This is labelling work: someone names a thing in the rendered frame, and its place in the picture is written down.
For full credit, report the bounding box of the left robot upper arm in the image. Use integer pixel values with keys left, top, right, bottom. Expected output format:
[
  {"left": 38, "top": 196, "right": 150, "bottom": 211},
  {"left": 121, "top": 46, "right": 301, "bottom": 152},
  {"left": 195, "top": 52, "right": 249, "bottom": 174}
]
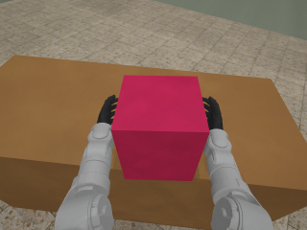
[{"left": 55, "top": 193, "right": 114, "bottom": 230}]

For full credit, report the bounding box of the robot right forearm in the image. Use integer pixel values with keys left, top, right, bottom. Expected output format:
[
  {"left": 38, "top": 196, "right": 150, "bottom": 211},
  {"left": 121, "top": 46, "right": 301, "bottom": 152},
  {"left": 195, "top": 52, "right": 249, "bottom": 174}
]
[{"left": 203, "top": 128, "right": 263, "bottom": 208}]

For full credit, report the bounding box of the left robot hand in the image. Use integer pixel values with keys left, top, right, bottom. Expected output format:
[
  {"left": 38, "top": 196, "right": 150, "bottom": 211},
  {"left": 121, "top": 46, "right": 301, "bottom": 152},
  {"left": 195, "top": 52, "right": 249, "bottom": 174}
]
[{"left": 97, "top": 95, "right": 119, "bottom": 125}]

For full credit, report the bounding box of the robot left forearm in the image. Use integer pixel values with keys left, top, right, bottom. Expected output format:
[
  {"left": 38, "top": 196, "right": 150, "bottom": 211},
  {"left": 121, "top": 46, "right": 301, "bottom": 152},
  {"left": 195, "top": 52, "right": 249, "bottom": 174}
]
[{"left": 55, "top": 123, "right": 113, "bottom": 230}]

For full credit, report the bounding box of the pedestal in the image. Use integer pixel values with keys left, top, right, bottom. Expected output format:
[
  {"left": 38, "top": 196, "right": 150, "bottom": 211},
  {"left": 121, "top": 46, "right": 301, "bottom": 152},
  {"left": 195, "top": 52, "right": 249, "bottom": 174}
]
[{"left": 0, "top": 55, "right": 307, "bottom": 230}]

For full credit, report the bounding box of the right robot hand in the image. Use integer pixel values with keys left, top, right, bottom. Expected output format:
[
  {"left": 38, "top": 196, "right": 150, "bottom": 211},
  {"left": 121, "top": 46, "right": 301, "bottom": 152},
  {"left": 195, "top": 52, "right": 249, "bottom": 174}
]
[{"left": 202, "top": 97, "right": 224, "bottom": 130}]

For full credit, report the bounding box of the carton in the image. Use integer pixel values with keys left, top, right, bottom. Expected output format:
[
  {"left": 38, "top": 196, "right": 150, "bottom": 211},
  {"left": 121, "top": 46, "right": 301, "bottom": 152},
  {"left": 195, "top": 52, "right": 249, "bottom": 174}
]
[{"left": 111, "top": 75, "right": 210, "bottom": 181}]

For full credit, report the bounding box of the right robot upper arm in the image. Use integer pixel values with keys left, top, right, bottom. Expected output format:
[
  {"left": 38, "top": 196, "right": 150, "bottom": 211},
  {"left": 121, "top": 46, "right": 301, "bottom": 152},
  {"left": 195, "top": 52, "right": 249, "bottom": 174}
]
[{"left": 210, "top": 195, "right": 273, "bottom": 230}]

